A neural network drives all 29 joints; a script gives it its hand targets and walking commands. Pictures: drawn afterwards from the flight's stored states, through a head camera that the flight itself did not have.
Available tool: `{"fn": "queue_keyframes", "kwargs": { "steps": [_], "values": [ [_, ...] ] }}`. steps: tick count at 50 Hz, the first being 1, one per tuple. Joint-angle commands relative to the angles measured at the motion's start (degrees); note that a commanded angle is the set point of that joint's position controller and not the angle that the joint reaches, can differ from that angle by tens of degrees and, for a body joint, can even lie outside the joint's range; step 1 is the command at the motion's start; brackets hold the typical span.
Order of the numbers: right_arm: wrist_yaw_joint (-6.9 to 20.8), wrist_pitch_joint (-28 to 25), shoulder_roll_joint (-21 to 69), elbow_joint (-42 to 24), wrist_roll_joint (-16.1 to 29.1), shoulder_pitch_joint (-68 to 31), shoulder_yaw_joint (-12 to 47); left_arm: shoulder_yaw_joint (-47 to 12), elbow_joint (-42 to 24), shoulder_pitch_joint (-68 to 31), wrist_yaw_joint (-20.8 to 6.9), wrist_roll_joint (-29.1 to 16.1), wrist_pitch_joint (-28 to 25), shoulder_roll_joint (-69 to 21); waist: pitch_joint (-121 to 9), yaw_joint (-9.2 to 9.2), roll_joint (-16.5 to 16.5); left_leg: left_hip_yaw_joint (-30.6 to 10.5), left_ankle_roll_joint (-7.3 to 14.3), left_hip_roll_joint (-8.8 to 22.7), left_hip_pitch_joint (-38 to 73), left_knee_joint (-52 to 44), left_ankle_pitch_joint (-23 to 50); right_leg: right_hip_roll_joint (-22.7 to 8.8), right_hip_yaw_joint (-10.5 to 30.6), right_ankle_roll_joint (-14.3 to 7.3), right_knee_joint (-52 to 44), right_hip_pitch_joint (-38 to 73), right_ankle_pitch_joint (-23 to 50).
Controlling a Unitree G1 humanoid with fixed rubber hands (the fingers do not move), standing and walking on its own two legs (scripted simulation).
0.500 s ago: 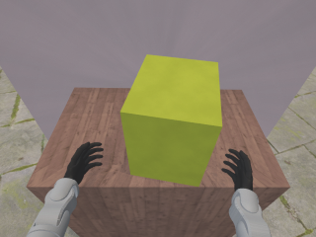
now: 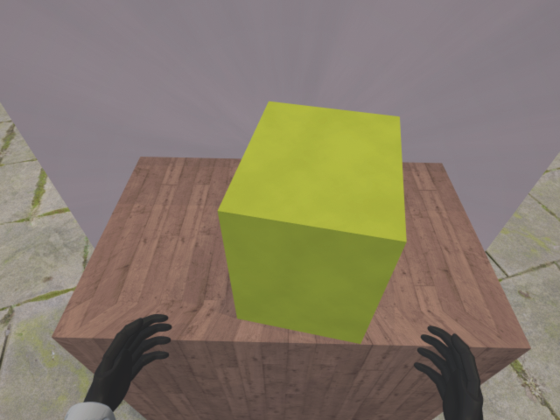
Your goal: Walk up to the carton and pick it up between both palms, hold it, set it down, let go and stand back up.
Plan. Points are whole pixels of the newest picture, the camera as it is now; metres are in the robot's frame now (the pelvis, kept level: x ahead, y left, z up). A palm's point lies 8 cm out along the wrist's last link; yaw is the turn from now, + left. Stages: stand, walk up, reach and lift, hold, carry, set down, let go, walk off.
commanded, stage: set down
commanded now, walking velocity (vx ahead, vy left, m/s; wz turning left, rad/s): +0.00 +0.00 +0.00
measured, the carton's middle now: (314, 222) +0.43 -0.02 +0.03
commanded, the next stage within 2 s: none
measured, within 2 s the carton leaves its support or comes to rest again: neither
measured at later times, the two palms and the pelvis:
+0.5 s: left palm (110, 394) +0.16 +0.25 +0.00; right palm (451, 407) +0.16 -0.19 -0.02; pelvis +0.00 +0.00 +0.00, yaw +1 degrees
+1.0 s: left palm (120, 401) +0.15 +0.24 -0.03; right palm (451, 416) +0.15 -0.20 -0.04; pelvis +0.00 +0.00 +0.00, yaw +0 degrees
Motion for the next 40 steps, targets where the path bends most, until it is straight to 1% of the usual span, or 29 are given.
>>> {"fn": "queue_keyframes", "kwargs": {
  "steps": [1,2,3,4,5,6,7,10,11,12,13,15,16,17,18,19,21,23,25,27,28,29,30,31,32,34,36,37,40],
  "values": [
    [0.15,-2.35,-1.94,-8.42,-1.59,-5.51,-1.24,4.84,-8.16,-7.19,0.3,-0.05,-3.44,8.55,0.38,0.61,5.08,-1.61,-1.3,0.59,-6.92,-4.78,4.5,-2.02,3.71,-3.06,-2.58,-0.06,0.32],
    [0.16,-2.17,-2.07,-8.17,-1.94,-5.92,-1.4,4.89,-7.28,-6.96,0.38,-0.09,-3.17,8.47,0.43,0.74,5.26,-1.66,-1.35,0.77,-7.3,-5.04,3.64,-1.94,3.43,-3.12,-2.4,0.24,-0.13],
    [0.07,-1.99,-2.18,-7.28,-2.14,-6.24,-1.88,4.55,-6.84,-7.18,0.42,-0.07,-3.0,8.33,0.58,0.21,4.91,-1.81,-1.2,1.03,-7.59,-5.17,3.28,-1.9,3.35,-3.08,-2.26,0.44,-0.01],
    [0.26,-2.04,-2.16,-5.9,-2.19,-6.41,-1.54,4.64,-6.74,-7.84,0.6,0.12,-2.93,7.98,0.06,0.63,5.94,-1.36,-1.42,0.75,-7.43,-4.9,4.03,-2.0,3.5,-3.14,-2.1,0.02,-0.05],
    [0.34,-1.88,-2.75,-4.77,-2.73,-7.11,-2.63,4.29,-5.86,-7.92,0.75,0.57,-2.46,7.97,0.38,-0.11,6.53,-1.67,-1.57,0.87,-7.89,-5.27,3.45,-1.74,3.21,-3.28,-1.83,0.47,-0.37],
    [0.11,-1.89,-2.22,-4.9,-2.8,-7.11,-2.06,4.4,-6.13,-8.59,0.64,0.34,-2.48,8.16,-0.27,-0.05,5.5,-1.57,-1.46,0.6,-7.77,-4.75,4.08,-2.05,3.46,-3.01,-1.92,0.57,-0.15],
    [0.1,-2.04,-2.18,-4.69,-2.65,-7.25,-2.1,4.84,-5.6,-8.53,0.62,0.28,-2.4,8.38,-1.56,0.22,5.5,-1.29,-1.37,0.65,-8.0,-4.58,4.5,-2.01,3.53,-2.99,-1.61,1.31,0.42],
    [0.14,-2.9,-2.52,-3.7,-2.69,-6.64,-2.31,5.19,-5.51,-6.91,0.53,0.76,-2.1,8.01,-3.63,-0.24,4.74,-1.21,-1.91,0.48,-6.59,-3.37,10.04,-1.48,3.1,-2.84,-1.2,2.45,4.05],
    [0.21,-3.01,-2.62,-2.53,-2.77,-6.5,-2.2,5.38,-5.09,-6.81,0.49,1.14,-2.18,7.71,-3.68,0.09,4.98,-1.22,-2.06,0.34,-6.23,-3.13,10.91,-1.43,3.03,-2.78,-1.29,2.19,4.5],
    [0.25,-3.32,-2.52,-3.54,-2.89,-7.04,-2.09,5.41,-4.95,-6.84,0.39,1.05,-2.27,7.8,-4.37,0.04,3.91,-1.16,-1.86,0.27,-5.78,-2.82,10.8,-1.25,2.93,-2.81,-1.37,1.91,4.24],
    [0.5,-3.42,-2.69,-1.48,-2.62,-6.87,-2.2,5.1,-4.55,-6.82,0.4,1.59,-2.18,7.42,-3.77,-0.22,4.45,-1.33,-2.12,0.3,-5.48,-2.91,11.84,-1.12,2.61,-2.82,-1.24,1.53,4.75],
    [0.91,-3.74,-3.54,0.13,-2.69,-6.39,-2.32,5.11,-2.99,-5.35,0.46,2.2,-2.05,6.74,-3.66,0.03,4.42,-1.41,-2.39,0.33,-4.96,-2.86,13.95,-0.68,2.31,-2.86,-1.24,2.03,5.81],
    [0.84,-4.13,-3.33,-0.05,-2.77,-6.1,-2.48,5.14,-3.1,-4.93,0.28,2.19,-1.99,6.79,-3.94,-0.31,3.72,-1.35,-2.3,0.22,-5.0,-2.65,14.18,-0.75,2.38,-2.67,-1.48,2.35,6.24],
    [0.99,-4.3,-3.63,0.79,-2.53,-5.75,-1.96,5.44,-2.89,-4.4,0.2,2.98,-1.82,6.57,-3.48,-0.12,4.41,-1.17,-2.56,0.04,-4.32,-2.46,16.29,-0.54,2.26,-2.74,-1.53,2.14,7.6],
    [1.13,-4.43,-3.77,1.39,-2.76,-5.84,-1.82,5.07,-1.89,-4.55,0.03,3.06,-1.8,5.97,-2.75,-0.51,3.86,-1.32,-2.61,0.1,-3.85,-2.44,16.61,-0.48,2.19,-2.74,-1.83,1.85,7.7],
    [1.28,-4.58,-4.36,1.96,-2.88,-5.76,-2.4,4.73,-2.37,-4.17,0.05,3.32,-1.57,5.66,-2.4,-0.89,4.56,-1.31,-2.9,0.0,-3.56,-2.69,16.94,-0.38,2.06,-2.8,-2.01,2.21,7.96],
    [1.42,-5.26,-4.26,1.32,-2.91,-6.23,-2.88,4.7,-2.54,-4.59,-0.06,3.42,-1.22,5.97,-2.59,-0.94,3.98,-1.02,-2.85,-0.25,-3.48,-2.68,16.83,-0.31,2.12,-2.51,-2.21,2.14,7.84],
    [1.9,-5.53,-3.73,1.81,-2.75,-6.73,-2.19,4.92,-2.49,-5.16,0.2,3.75,-0.99,5.51,-1.64,-0.29,3.96,-0.95,-2.93,-0.22,-3.98,-2.81,16.51,-0.34,2.37,-2.7,-2.46,2.25,7.48],
    [2.43,-5.58,-3.81,2.46,-3.07,-7.61,-2.53,4.75,-0.65,-5.95,0.4,4.22,-0.68,5.26,-1.13,-0.44,3.52,-0.78,-2.71,-0.23,-4.23,-3.15,15.32,-0.47,2.39,-2.71,-2.59,1.72,6.78],
    [3.15,-5.59,-4.43,3.83,-3.23,-8.03,-2.64,4.8,-0.24,-6.46,0.92,5.1,-0.33,4.97,-1.07,0.07,4.62,-0.61,-2.77,-0.14,-4.16,-3.48,14.63,-0.44,2.18,-2.9,-2.5,1.02,5.62],
    [2.9,-5.91,-3.82,3.19,-3.21,-7.49,-2.73,4.52,-0.36,-6.23,0.67,4.62,-0.41,5.4,-1.89,-0.34,3.29,-0.44,-2.48,-0.27,-4.33,-3.25,14.63,-0.71,2.44,-2.53,-2.51,2.11,6.78],
    [3.21,-5.92,-4.0,3.71,-3.2,-8.14,-2.6,4.54,-0.7,-6.84,1.1,4.89,-0.22,5.14,-1.96,-0.15,4.48,-0.4,-2.73,-0.31,-4.38,-3.35,14.74,-0.65,2.35,-2.58,-2.2,2.19,6.89],
    [3.54,-5.75,-4.53,5.18,-3.66,-8.24,-2.82,4.27,0.89,-6.64,1.16,5.35,0.06,4.49,-1.1,0.0,4.2,-0.29,-2.66,-0.2,-4.69,-3.68,14.01,-0.61,2.19,-2.67,-2.42,1.66,5.98],
    [3.25,-5.6,-3.78,4.96,-3.79,-8.31,-2.65,4.56,0.87,-7.81,0.99,5.05,-0.01,5.23,-1.41,-0.66,3.78,-0.01,-2.35,-0.54,-4.89,-3.54,12.61,-1.17,2.67,-2.2,-2.51,1.92,6.25],
    [3.7,-5.51,-4.53,5.66,-3.74,-8.89,-2.87,4.47,1.02,-7.88,1.32,5.7,0.48,4.74,-1.85,-0.19,5.08,0.05,-2.55,-0.27,-4.91,-3.96,12.84,-0.79,2.37,-2.66,-2.26,2.13,5.83],
    [3.93,-5.51,-4.63,6.71,-4.31,-9.17,-3.25,4.47,2.84,-8.25,1.56,6.16,1.1,4.33,-2.02,-0.24,4.53,0.48,-2.39,-0.51,-4.62,-4.03,11.91,-1.01,2.33,-2.29,-2.39,1.79,5.51],
    [4.01,-5.75,-4.83,7.2,-4.46,-9.36,-3.3,4.66,2.03,-8.59,1.79,5.87,1.32,4.51,-3.36,-0.44,4.01,0.49,-2.34,-0.41,-3.95,-3.65,12.79,-1.12,2.35,-2.03,-2.21,2.38,6.77],
    [4.13,-5.6,-4.56,7.81,-4.93,-9.64,-3.33,4.8,2.76,-8.88,1.83,6.42,1.54,4.36,-3.03,-0.38,4.5,0.76,-2.32,-0.56,-4.24,-3.66,12.38,-1.3,2.43,-2.05,-2.15,2.34,6.53],
    [4.29,-5.42,-5.01,8.88,-5.37,-10.37,-2.93,4.76,4.61,-9.46,1.71,6.7,2.18,3.75,-3.85,-0.14,3.12,1.1,-2.0,-0.56,-3.96,-3.57,12.31,-1.17,2.2,-1.83,-2.13,2.2,6.54]
  ]
}}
